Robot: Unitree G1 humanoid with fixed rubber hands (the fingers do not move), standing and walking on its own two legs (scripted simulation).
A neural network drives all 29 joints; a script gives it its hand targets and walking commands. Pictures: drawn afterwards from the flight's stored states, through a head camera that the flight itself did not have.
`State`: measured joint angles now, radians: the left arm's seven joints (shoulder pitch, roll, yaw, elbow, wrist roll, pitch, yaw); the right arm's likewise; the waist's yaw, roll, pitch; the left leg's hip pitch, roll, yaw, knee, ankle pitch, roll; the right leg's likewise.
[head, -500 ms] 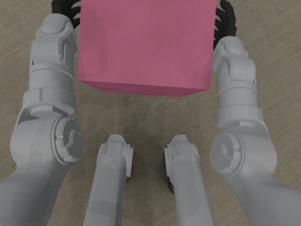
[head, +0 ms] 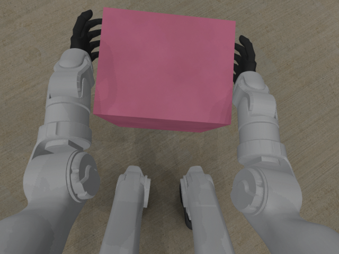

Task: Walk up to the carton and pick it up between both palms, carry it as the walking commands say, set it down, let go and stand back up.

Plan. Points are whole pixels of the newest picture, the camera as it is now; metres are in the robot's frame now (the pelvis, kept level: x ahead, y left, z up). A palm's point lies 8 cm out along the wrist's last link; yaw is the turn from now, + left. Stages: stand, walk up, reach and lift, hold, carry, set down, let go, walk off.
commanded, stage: reach and lift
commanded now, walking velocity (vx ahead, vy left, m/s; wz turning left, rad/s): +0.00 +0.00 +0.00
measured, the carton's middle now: (164, 85) +0.49 +0.01 -0.15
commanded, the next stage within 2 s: none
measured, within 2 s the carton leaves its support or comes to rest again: neither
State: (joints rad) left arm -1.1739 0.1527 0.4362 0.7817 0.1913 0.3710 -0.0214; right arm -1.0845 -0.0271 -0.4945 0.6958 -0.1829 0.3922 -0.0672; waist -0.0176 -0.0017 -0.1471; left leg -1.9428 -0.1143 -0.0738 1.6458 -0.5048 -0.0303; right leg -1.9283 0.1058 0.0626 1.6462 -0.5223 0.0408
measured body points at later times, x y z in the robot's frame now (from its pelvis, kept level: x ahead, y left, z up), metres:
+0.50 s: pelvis +0.01 +0.00 +0.06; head +0.25 +0.01 +0.44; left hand +0.51 +0.17 +0.01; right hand +0.49 -0.16 -0.01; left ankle +0.09 +0.12 -0.49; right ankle +0.08 -0.12 -0.49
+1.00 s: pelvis +0.03 +0.00 +0.13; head +0.22 +0.01 +0.53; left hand +0.49 +0.17 +0.08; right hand +0.46 -0.16 +0.06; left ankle +0.09 +0.12 -0.49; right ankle +0.08 -0.12 -0.49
